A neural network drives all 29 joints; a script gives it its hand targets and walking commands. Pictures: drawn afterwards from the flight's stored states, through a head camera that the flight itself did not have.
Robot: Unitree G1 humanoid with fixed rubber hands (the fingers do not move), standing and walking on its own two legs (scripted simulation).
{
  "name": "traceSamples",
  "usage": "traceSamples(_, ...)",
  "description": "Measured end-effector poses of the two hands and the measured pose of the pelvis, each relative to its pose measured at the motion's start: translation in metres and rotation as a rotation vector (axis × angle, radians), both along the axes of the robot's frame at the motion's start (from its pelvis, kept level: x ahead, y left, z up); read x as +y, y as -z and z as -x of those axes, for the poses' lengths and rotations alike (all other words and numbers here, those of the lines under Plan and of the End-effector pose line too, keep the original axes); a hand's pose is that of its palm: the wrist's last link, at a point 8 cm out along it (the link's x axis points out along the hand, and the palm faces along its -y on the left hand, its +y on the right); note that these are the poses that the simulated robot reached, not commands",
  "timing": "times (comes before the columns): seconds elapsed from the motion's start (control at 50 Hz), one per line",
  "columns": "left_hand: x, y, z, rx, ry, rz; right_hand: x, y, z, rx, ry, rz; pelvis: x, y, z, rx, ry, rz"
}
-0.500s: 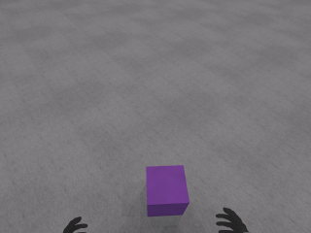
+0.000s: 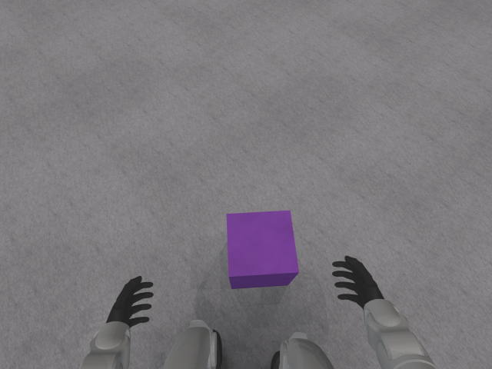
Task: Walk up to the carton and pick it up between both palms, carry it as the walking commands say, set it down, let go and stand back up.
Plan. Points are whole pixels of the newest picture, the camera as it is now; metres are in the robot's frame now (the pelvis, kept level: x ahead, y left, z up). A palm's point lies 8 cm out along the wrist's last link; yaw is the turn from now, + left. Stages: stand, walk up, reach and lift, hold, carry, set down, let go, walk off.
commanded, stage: reach and lift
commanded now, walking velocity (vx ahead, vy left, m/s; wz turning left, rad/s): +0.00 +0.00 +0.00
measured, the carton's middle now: (259, 252) +0.45 -0.04 -0.59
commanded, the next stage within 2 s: none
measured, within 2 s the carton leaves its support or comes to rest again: neither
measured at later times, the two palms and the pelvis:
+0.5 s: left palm (158, 237) +0.36 +0.19 -0.15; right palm (354, 235) +0.37 -0.21 -0.15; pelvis -0.04 +0.01 -0.04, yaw -1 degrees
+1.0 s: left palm (177, 220) +0.42 +0.17 -0.21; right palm (352, 224) +0.42 -0.23 -0.21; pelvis -0.04 +0.00 -0.07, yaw -4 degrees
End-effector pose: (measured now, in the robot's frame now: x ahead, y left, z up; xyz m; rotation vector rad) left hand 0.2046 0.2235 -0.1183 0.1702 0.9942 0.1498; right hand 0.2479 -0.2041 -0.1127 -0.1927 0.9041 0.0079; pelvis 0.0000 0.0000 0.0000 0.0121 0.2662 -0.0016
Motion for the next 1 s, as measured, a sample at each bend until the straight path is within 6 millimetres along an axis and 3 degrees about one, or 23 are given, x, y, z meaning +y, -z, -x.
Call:
traceSamples(0.34, -0.027, 0.014, -0.117, -0.202, 0.033, -0.001, 0.006, 0.023, -0.086, -0.102, 0.022, -0.011, 0.004, 0.027, 0.033, 0.168, 0.008, 0.011)
traceSamples(0.68, -0.047, 0.047, -0.202, -0.293, 0.003, 0.003, -0.009, 0.051, -0.171, -0.21, 0.035, 0.001, 0.007, 0.044, 0.037, 0.381, 0.014, 0.016)
traceSamples(0.8, -0.053, 0.055, -0.217, -0.318, -0.009, 0.008, -0.013, 0.06, -0.182, -0.23, 0.04, -0.01, 0.005, 0.047, 0.033, 0.433, 0.026, 0.008)
traceSamples(1.0, -0.054, 0.09, -0.219, -0.313, -0.046, 0.028, -0.029, 0.098, -0.173, -0.216, 0.076, -0.023, 0.004, 0.068, 0.038, 0.515, 0.065, -0.014)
